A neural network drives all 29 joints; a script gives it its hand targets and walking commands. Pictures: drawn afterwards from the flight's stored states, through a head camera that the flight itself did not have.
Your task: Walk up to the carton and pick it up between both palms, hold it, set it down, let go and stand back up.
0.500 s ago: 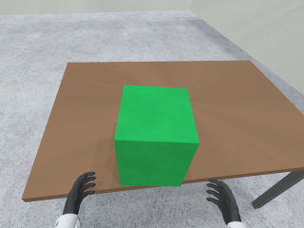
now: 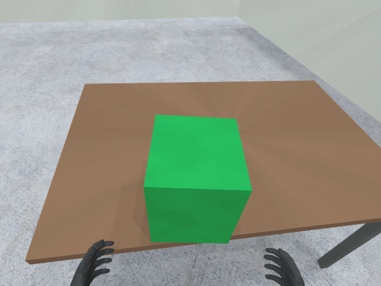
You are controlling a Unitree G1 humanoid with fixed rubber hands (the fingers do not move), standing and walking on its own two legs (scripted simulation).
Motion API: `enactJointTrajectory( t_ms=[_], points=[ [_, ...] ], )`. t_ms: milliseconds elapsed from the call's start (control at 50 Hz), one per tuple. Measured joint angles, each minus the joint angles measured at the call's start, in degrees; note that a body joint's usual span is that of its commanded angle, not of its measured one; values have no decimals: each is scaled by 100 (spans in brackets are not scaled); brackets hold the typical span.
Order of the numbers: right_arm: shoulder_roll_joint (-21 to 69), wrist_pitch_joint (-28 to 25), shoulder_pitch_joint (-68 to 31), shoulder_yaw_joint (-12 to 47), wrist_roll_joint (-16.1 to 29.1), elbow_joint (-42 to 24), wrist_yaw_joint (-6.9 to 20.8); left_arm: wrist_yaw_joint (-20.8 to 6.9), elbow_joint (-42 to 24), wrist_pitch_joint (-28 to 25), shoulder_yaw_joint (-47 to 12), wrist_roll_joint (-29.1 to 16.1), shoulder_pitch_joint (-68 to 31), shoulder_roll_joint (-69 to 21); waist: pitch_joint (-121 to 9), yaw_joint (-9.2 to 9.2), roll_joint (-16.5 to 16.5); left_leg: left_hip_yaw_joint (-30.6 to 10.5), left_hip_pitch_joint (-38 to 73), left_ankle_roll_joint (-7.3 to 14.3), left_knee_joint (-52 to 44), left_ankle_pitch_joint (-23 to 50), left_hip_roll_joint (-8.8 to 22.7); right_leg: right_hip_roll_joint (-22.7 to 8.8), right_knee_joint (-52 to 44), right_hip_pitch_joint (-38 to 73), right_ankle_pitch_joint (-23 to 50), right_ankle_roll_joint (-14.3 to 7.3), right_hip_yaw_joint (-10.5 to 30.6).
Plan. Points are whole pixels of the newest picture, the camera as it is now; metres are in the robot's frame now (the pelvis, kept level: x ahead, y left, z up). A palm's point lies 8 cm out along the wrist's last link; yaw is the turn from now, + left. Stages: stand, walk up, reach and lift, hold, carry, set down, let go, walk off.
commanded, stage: set down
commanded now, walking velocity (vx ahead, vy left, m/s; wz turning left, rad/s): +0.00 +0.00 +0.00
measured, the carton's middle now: (192, 181) +0.38 +0.01 -0.01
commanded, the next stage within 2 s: let go in 0.44 s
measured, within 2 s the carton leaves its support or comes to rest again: neither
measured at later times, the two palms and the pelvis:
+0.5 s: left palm out of the picture +0.14 +0.23 -0.08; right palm out of the picture +0.15 -0.22 -0.08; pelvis -0.01 +0.00 +0.00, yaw +0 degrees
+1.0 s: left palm out of the picture +0.15 +0.22 -0.08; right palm out of the picture +0.14 -0.24 -0.07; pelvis -0.02 -0.01 +0.00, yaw +0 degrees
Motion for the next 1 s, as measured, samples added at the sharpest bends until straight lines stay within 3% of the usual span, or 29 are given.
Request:
enactJointTrajectory(
  t_ms=[560, 780, 1000],
  points=[
    [-74, 786, -207, -294, -609, 143, 34, -148, 58, 1273, 62, 118, -245, 186, 222, -107, 100, -9, -210, 10, 178, 9, 1, -15, 180, -208, 4, 10, -46],
    [-208, 689, -229, -274, -568, 210, 105, -141, 81, 1279, 68, 161, -425, 156, 194, -181, 73, 23, -203, -25, 212, -7, 42, 19, 241, -230, -11, -23, -29],
    [-232, 819, -22, -381, -608, -197, 88, -115, 17, 1326, -8, 55, -377, 95, 103, -77, 50, 19, -407, -36, 404, -61, 50, 16, 471, -449, -90, -37, -53]
  ],
)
